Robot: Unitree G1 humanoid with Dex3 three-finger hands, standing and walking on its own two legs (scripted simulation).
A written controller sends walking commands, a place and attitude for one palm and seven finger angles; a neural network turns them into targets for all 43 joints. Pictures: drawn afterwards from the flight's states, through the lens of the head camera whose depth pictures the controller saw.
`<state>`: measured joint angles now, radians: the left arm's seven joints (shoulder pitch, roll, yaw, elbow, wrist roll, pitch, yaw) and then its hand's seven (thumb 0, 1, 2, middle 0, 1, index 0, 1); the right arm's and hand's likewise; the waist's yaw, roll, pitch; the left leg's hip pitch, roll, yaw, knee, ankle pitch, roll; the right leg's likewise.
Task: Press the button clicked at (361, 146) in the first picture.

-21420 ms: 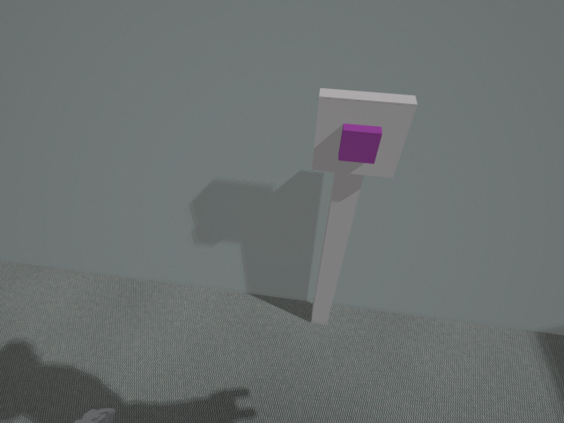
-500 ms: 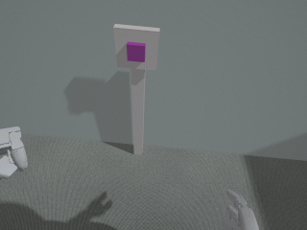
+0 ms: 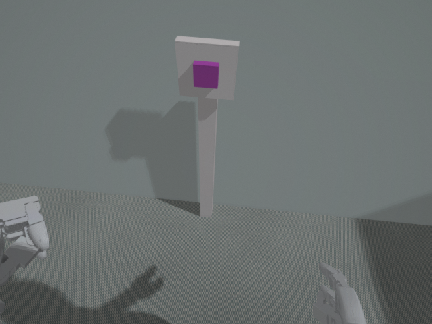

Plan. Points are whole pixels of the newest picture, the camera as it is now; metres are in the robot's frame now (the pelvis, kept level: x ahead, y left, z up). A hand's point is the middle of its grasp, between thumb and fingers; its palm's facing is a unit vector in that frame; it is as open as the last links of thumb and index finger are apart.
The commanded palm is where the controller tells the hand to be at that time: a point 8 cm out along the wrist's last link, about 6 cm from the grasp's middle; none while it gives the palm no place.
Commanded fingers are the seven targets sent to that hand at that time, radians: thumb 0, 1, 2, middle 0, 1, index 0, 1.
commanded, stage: stop stepping back and stand still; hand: left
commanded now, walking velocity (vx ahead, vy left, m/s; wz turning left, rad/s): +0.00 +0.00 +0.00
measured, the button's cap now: (206, 74) +0.72 +0.07 +0.09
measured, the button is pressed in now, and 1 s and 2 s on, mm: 0 0 0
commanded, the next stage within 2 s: let the arm hang, fingers relaxed in 0.10 s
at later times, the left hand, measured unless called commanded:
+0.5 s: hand out of the picture +0.03 +0.18 -0.17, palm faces -0.03 -0.97 -0.22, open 3.3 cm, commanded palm none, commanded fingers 0.00 0.90 0.90 -0.71 -0.86 -0.71 -0.86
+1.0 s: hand out of the picture -0.04 +0.16 -0.18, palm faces +0.05 -0.98 -0.19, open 7.1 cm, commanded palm none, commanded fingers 0.00 0.90 0.90 -0.20 -0.30 -0.20 -0.30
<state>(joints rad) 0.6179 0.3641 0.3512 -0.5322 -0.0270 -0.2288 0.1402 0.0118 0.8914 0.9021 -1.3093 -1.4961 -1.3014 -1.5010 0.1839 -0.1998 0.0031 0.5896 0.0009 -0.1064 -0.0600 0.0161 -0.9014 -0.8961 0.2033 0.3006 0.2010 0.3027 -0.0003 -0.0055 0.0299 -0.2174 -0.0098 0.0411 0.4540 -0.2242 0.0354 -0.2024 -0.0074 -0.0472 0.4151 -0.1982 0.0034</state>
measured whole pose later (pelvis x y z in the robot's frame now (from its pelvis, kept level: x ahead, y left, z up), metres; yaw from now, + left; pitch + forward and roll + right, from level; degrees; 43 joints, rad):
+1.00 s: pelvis -0.02 -0.01 +0.00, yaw +1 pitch -2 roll +0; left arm 0.30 0.14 0.01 1.12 0.02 0.02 0.03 0.00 0.91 0.90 -0.26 -0.36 -0.25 -0.37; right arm 0.32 -0.11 0.00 1.10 -0.03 0.02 -0.02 0.01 -0.91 -0.90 0.20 0.30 0.20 0.30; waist 0.00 0.01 0.04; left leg -0.25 -0.02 0.02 0.47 -0.19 0.03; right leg -0.24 -0.02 -0.06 0.46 -0.19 -0.01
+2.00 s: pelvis +0.02 -0.02 +0.00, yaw +1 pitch -1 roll +0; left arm 0.26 0.14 0.01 1.14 0.01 -0.01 0.03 0.00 0.91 0.90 -0.20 -0.30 -0.19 -0.30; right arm 0.25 -0.14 0.00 1.15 -0.02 0.00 -0.03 0.01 -0.91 -0.90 0.20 0.30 0.20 0.30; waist -0.01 0.00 0.06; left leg -0.15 0.00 0.02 0.40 -0.23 0.01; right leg -0.15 0.00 -0.06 0.40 -0.23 -0.02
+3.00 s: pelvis +0.02 -0.03 +0.00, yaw +0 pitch -2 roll +0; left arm 0.24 0.17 0.01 1.14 0.01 -0.02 0.02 0.00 0.91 0.90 -0.20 -0.30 -0.20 -0.30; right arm 0.23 -0.17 -0.01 1.15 -0.02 0.00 -0.03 0.01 -0.91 -0.90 0.20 0.30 0.20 0.30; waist 0.00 0.00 0.07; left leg -0.12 0.01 0.02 0.37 -0.22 -0.01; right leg -0.12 0.02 -0.06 0.36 -0.22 -0.04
